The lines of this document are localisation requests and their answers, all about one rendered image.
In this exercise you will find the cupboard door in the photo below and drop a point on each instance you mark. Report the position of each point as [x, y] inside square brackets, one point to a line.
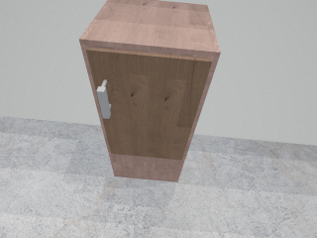
[154, 100]

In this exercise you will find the handle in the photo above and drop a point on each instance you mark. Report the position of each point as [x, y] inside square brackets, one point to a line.
[103, 100]

